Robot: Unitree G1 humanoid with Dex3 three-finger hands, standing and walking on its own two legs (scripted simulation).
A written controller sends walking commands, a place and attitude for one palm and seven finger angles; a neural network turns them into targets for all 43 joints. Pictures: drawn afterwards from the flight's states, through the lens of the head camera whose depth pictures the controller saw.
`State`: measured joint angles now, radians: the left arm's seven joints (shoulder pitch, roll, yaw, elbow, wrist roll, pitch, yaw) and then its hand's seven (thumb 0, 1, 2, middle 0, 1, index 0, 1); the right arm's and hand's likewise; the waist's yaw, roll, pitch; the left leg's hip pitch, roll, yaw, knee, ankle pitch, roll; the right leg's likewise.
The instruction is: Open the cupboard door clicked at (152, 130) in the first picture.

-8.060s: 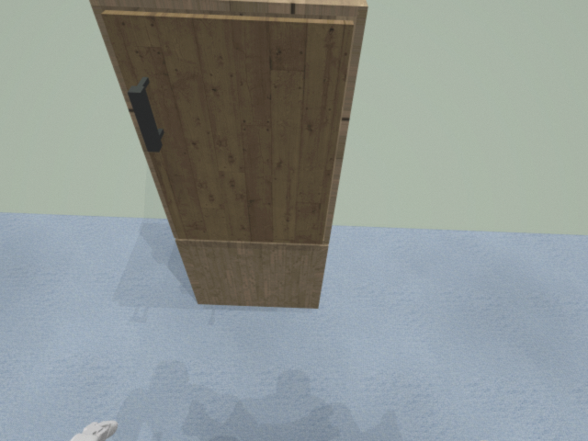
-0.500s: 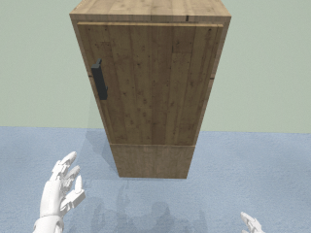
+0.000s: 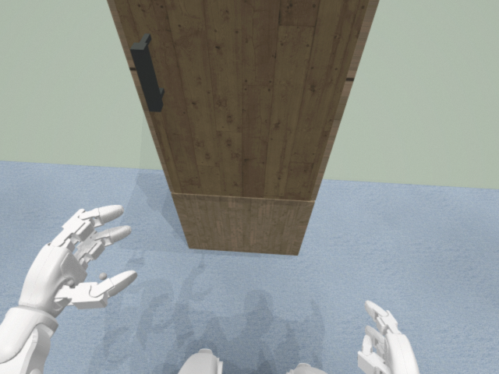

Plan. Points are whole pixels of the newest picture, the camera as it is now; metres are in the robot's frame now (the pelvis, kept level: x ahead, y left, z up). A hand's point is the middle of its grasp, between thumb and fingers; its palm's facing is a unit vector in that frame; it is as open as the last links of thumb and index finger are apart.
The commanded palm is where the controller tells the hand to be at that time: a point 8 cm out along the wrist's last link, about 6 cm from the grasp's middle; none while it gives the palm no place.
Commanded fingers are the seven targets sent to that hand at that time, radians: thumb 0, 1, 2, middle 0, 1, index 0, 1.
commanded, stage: raise the hand with hooked fingers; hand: left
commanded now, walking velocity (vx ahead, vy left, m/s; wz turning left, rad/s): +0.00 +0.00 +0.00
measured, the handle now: (151, 73) +0.60 +0.23 +0.15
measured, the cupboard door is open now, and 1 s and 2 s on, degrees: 0 0 0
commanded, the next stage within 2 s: move the hooked fingers beside the handle in 1.38 s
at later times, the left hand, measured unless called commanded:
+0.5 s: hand (45, 224) +0.28 +0.29 +0.13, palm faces +0.04 -1.00 -0.05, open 13.3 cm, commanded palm +0.25 +0.33 +0.13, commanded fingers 0.00 -0.50 0.30 -0.30 -1.20 -0.30 -1.20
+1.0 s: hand (30, 175) +0.33 +0.31 +0.17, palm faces +0.01 -1.00 -0.03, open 14.0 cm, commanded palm +0.29 +0.35 +0.17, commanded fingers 0.00 -0.50 0.30 -0.30 -1.20 -0.30 -1.20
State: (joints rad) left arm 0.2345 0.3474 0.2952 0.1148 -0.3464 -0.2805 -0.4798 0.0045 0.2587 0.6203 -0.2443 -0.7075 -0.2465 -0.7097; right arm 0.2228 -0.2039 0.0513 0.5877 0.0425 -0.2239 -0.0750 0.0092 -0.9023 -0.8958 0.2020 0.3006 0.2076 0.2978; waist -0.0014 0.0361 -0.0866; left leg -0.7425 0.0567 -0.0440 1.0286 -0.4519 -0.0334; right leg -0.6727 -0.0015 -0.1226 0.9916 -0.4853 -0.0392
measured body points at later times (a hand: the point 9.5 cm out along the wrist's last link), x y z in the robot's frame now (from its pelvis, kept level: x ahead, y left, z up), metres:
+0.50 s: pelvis +0.01 +0.04 +0.03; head +0.03 +0.05 +0.48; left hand +0.27 +0.34 +0.13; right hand +0.19 -0.21 -0.02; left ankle +0.03 +0.14 -0.67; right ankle +0.01 -0.10 -0.67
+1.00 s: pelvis +0.03 +0.03 +0.05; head +0.04 +0.03 +0.50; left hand +0.32 +0.36 +0.17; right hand +0.19 -0.21 -0.03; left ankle +0.03 +0.14 -0.67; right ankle +0.01 -0.10 -0.67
